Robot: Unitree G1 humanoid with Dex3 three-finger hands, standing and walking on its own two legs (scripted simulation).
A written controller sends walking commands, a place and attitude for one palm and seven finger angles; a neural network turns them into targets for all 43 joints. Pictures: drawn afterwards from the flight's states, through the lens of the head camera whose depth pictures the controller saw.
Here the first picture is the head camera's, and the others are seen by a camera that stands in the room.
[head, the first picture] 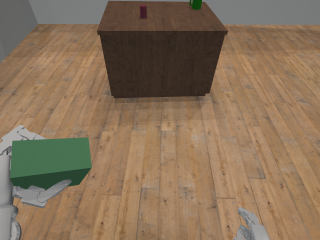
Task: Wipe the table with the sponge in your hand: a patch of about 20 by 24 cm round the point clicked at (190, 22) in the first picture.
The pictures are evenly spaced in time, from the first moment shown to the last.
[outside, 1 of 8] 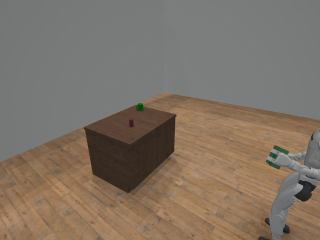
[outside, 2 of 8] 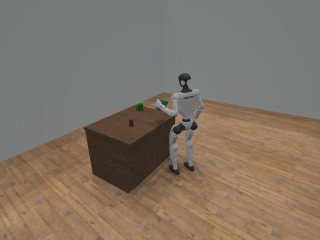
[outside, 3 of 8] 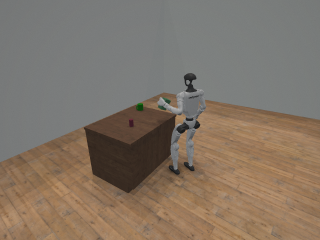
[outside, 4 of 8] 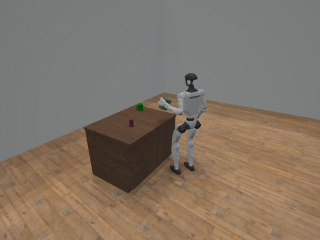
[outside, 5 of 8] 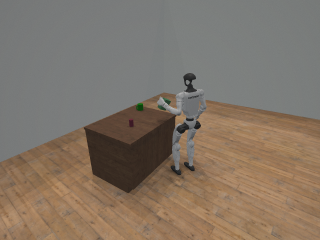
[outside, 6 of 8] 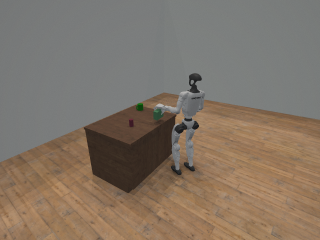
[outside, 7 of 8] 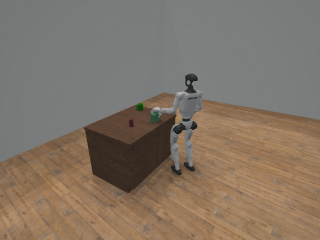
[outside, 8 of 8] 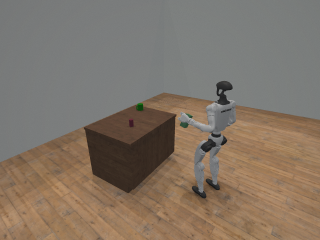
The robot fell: no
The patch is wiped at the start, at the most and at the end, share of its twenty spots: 0.00 1.00 1.00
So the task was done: yes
